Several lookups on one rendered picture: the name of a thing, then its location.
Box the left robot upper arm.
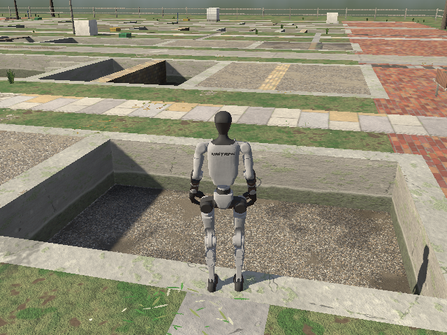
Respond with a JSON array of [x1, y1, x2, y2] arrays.
[[192, 141, 209, 180]]

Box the robot right hand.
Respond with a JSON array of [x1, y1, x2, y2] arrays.
[[242, 191, 257, 206]]

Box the left robot forearm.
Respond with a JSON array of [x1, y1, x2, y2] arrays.
[[190, 170, 200, 193]]

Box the right robot upper arm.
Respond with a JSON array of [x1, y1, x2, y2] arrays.
[[237, 141, 254, 180]]

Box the robot left hand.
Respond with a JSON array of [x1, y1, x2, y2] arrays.
[[189, 191, 205, 205]]

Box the right robot forearm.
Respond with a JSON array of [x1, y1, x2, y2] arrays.
[[246, 169, 256, 195]]

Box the left robot shin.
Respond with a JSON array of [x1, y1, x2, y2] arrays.
[[205, 236, 216, 283]]

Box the robot right foot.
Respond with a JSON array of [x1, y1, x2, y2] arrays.
[[233, 274, 244, 292]]

